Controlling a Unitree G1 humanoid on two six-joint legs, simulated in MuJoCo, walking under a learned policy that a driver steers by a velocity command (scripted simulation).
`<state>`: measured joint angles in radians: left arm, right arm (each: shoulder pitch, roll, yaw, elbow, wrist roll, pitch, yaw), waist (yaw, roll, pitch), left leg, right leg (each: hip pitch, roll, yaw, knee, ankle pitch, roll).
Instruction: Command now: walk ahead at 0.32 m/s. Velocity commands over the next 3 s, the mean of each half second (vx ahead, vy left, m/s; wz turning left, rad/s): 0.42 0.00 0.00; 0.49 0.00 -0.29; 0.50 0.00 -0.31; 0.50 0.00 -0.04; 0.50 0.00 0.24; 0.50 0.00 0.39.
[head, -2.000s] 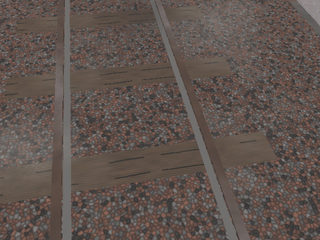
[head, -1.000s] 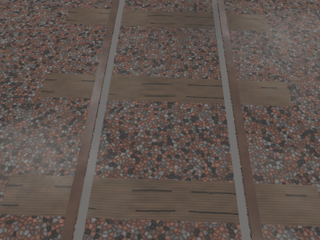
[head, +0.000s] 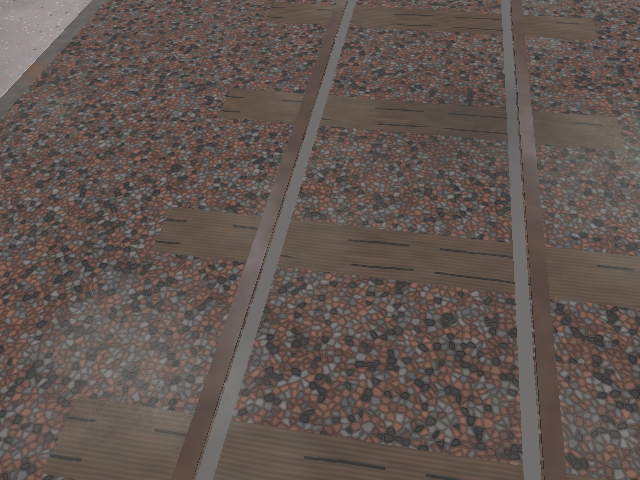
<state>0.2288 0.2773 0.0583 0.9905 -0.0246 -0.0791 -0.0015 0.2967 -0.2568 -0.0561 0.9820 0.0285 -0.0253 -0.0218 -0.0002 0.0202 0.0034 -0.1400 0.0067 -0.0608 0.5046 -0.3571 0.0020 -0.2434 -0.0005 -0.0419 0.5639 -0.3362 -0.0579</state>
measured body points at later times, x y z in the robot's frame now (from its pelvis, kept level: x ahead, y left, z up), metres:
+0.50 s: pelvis +0.23 +0.02 -0.02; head +0.26 +0.02 +0.43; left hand +0.12 +0.28 -0.15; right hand +0.48 -0.20 -0.10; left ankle +0.37 +0.12 -0.74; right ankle +0.00 -0.10 -0.73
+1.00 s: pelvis +0.52 +0.00 -0.01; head +0.54 -0.02 +0.44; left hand +0.75 +0.20 -0.11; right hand +0.47 -0.27 -0.15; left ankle +0.37 +0.12 -0.73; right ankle +0.66 -0.14 -0.72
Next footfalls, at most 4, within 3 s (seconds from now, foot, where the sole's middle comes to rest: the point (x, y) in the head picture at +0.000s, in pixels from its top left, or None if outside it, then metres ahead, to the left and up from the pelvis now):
0.50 left None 0.41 0.12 -0.77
1.04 right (407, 406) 0.70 -0.14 -0.77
1.56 left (352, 281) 1.06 -0.03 -0.77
2.10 right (462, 222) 1.27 -0.35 -0.77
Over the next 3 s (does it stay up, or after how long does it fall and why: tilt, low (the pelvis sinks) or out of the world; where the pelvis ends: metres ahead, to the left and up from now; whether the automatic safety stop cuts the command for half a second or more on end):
stays up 1.63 -0.26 0.01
